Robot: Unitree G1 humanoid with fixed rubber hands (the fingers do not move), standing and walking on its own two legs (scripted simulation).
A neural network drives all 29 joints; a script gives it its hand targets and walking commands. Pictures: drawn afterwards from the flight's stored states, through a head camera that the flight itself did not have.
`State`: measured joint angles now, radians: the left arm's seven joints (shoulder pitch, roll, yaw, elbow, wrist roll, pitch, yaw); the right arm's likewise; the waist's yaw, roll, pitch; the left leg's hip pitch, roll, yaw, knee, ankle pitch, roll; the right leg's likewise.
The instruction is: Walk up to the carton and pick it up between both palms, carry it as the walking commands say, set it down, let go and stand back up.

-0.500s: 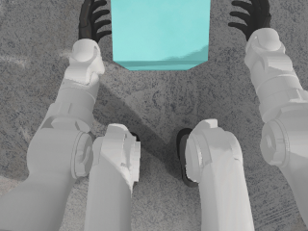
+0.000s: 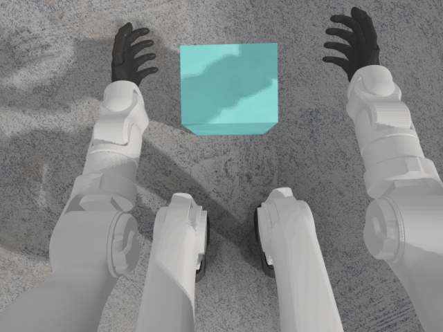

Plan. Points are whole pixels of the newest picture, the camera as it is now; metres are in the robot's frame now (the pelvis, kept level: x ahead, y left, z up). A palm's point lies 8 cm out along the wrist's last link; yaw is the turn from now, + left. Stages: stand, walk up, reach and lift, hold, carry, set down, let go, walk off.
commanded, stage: set down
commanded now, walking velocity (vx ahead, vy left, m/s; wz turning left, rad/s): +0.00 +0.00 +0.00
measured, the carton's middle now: (229, 99) +0.51 -0.02 -0.33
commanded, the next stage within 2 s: let go in 0.84 s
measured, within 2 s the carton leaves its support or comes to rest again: neither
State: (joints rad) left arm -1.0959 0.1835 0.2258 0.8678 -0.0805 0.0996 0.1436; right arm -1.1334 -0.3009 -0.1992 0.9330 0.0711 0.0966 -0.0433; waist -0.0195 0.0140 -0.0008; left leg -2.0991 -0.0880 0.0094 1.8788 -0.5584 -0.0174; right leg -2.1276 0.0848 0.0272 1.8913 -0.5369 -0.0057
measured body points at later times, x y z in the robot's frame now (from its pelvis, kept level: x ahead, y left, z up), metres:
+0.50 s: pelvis +0.03 +0.00 +0.14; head +0.32 -0.02 +0.48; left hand +0.52 +0.15 +0.02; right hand +0.51 -0.24 +0.03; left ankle +0.10 +0.11 -0.42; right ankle +0.10 -0.10 -0.42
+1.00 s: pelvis +0.06 +0.00 +0.23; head +0.34 -0.02 +0.58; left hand +0.49 +0.16 +0.10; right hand +0.48 -0.23 +0.10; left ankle +0.10 +0.11 -0.42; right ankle +0.10 -0.10 -0.42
